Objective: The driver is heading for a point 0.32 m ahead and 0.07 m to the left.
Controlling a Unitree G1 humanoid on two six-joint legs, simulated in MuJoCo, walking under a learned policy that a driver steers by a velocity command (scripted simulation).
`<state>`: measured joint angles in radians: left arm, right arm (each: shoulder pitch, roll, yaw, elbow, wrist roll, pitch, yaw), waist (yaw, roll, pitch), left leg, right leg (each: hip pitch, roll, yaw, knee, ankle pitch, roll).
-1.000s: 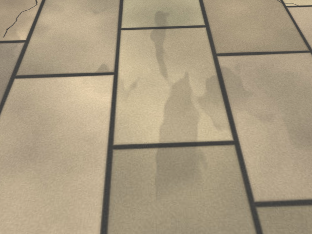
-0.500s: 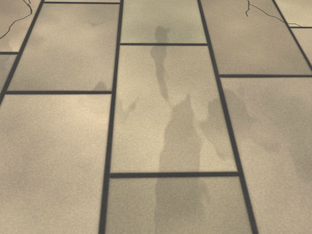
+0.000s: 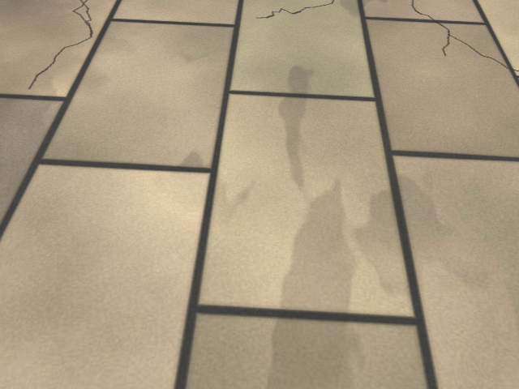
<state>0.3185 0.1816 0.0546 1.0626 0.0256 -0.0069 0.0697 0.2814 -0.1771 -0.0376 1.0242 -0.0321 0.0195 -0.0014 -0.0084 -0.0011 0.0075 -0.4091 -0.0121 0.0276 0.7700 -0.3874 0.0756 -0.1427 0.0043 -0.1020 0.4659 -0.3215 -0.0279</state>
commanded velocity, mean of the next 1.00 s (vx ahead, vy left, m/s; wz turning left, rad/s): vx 0.16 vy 0.00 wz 0.23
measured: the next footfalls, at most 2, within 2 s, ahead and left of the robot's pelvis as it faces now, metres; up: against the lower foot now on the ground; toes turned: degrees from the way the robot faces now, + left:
left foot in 0.18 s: +0.12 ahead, +0.14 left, +0.00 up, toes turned +10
right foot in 0.62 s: +0.37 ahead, +0.04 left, +0.00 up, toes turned +11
